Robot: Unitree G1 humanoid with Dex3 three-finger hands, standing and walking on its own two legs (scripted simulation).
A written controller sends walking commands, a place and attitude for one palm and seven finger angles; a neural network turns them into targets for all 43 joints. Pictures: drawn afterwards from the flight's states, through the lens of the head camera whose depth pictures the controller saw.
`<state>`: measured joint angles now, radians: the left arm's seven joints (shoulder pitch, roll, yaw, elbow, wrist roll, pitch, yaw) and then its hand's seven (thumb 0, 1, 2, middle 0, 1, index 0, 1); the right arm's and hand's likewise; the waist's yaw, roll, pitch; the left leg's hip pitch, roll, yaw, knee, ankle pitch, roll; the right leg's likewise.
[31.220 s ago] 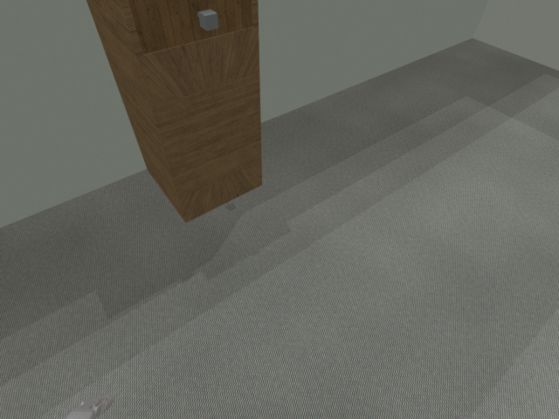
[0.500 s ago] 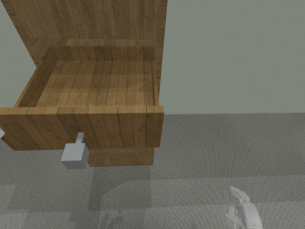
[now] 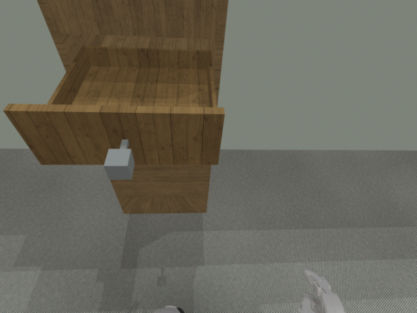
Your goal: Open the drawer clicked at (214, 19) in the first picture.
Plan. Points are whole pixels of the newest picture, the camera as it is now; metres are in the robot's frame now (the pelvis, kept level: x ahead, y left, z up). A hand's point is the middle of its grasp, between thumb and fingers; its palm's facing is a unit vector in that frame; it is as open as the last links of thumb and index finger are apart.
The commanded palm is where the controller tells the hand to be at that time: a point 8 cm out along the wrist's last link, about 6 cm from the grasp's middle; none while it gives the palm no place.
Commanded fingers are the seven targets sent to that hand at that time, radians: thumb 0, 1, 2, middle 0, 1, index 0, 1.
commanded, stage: step back with the hand held close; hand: left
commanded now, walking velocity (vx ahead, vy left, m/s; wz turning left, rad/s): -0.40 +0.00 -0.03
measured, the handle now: (122, 156) +0.37 +0.20 +0.10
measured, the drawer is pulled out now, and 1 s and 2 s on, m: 0.30 0.30 0.30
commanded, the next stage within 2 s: stop stepping back and stand still in 0.06 s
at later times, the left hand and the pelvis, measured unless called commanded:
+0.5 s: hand out of the picture +0.08 +0.23 +0.28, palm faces +0.49 -0.74 -0.46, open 7.4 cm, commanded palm +0.02 +0.28 +0.29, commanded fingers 0.00 0.90 0.90 -0.20 -0.30 -0.20 -0.30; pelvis -0.11 +0.00 +0.01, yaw -1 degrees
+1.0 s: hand out of the picture +0.03 +0.24 +0.28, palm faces +0.54 -0.73 -0.42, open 7.4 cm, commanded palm -0.04 +0.29 +0.29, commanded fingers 0.00 0.90 0.90 -0.20 -0.30 -0.20 -0.30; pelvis -0.16 +0.01 +0.00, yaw +2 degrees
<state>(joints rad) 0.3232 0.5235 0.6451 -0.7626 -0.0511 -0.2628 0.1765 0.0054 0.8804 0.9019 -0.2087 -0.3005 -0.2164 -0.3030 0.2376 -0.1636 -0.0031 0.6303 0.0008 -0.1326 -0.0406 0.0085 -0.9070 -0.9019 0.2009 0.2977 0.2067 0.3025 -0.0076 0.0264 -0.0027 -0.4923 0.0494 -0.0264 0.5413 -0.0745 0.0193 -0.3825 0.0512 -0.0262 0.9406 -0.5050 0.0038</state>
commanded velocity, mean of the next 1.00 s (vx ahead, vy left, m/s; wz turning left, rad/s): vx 0.09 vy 0.01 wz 0.00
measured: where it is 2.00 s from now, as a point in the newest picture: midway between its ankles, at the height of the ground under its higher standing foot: outside the picture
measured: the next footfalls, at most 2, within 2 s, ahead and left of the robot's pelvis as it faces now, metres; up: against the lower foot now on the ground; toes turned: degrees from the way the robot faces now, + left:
right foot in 0.08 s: -0.07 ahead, -0.13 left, +0.00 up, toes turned -3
left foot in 0.30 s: -0.01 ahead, +0.07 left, +0.00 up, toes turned +3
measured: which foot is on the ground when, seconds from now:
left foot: down 0.00-0.08, up 0.10-0.28, down 0.30-0.58, up 0.60-0.84, down 0.86-1.00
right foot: up 0.00-0.06, down 0.08-0.32, up 0.34-0.54, down 0.56-1.00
